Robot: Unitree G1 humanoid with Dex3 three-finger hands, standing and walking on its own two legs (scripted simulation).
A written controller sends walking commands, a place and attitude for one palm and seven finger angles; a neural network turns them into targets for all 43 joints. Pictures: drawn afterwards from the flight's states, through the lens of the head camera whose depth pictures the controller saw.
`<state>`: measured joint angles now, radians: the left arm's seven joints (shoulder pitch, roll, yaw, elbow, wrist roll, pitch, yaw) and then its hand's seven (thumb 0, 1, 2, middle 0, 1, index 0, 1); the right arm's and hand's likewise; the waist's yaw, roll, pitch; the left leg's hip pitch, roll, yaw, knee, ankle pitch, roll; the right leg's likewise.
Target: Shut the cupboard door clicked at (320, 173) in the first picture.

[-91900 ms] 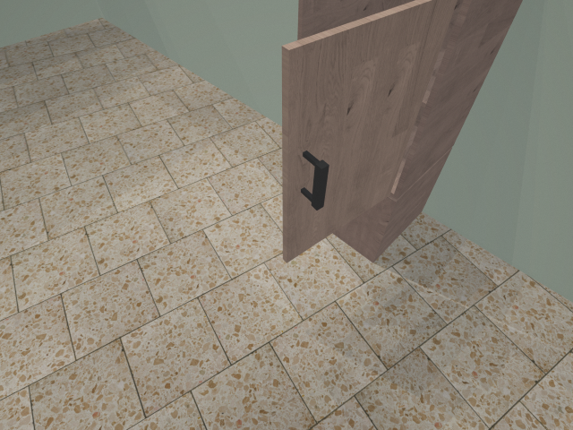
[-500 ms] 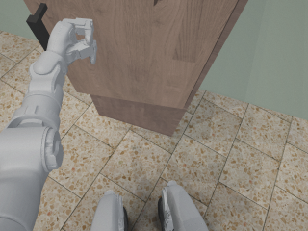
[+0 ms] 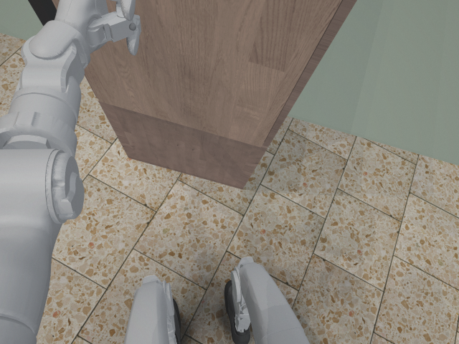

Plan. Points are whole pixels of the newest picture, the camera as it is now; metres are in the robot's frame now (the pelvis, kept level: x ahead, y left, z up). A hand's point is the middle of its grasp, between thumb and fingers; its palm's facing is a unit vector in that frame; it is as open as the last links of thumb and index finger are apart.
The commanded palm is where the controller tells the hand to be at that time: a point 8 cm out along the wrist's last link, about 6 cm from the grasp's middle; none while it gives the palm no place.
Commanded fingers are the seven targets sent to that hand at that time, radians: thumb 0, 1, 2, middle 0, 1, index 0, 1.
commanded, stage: pull the fist back off the door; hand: left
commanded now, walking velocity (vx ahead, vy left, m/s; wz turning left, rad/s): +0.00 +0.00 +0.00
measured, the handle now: out of the picture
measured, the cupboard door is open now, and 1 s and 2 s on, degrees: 0 0 0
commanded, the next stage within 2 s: draw the hand back to the body in 0.92 s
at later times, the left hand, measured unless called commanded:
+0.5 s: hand (154, 29) +0.57 +0.03 +0.11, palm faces +0.01 -1.00 -0.04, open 3.2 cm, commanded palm +0.52 +0.08 +0.11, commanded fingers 0.00 0.90 0.90 -1.30 -1.50 -1.30 -1.50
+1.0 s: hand (153, 75) +0.49 +0.04 +0.11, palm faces +0.02 -1.00 -0.04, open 3.1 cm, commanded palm +0.47 +0.10 +0.11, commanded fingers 0.00 0.90 0.90 -1.30 -1.50 -1.30 -1.50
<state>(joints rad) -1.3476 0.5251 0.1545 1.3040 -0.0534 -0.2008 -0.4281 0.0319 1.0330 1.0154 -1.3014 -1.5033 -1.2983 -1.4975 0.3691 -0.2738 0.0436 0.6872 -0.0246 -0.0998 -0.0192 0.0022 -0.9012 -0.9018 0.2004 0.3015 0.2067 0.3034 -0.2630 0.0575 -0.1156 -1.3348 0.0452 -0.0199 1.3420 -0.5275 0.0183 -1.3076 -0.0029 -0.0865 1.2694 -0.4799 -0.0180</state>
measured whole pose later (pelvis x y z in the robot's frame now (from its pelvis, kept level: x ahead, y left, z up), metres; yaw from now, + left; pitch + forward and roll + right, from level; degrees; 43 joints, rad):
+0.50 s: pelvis +0.01 +0.00 +0.02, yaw +0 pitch +27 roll -1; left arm -1.15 0.27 0.27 1.27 0.05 -0.39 0.18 0.02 0.94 0.94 -1.30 -1.50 -1.30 -1.50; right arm 0.45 -0.24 0.01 0.65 -0.08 -0.01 0.10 0.00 -0.90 -0.90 0.20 0.30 0.21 0.30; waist -0.24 0.07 -0.14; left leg -1.19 0.04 0.02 1.22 -0.50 0.01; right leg -1.20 0.00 -0.05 1.18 -0.46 -0.01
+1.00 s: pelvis +0.03 -0.02 +0.05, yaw +2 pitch +20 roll +0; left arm -0.74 0.09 0.11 0.99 0.00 -0.49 0.17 0.02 0.90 0.90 -1.31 -1.50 -1.30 -1.50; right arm 0.30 -0.25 -0.03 0.63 -0.05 0.02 0.05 0.00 -0.90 -0.90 0.20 0.30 0.20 0.30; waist -0.12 0.03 -0.14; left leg -0.96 0.02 0.02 1.09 -0.49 -0.01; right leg -0.98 -0.01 -0.05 1.10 -0.48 -0.03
